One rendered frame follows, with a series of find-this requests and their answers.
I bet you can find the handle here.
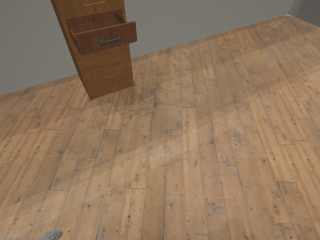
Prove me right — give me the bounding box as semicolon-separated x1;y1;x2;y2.
83;1;106;9
99;35;122;46

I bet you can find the cabinet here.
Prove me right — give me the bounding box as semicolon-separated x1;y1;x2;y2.
50;0;134;100

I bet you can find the left robot hand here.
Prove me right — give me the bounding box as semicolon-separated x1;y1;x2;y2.
38;230;63;240

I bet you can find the drawer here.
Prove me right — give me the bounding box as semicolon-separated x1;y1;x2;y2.
65;10;137;56

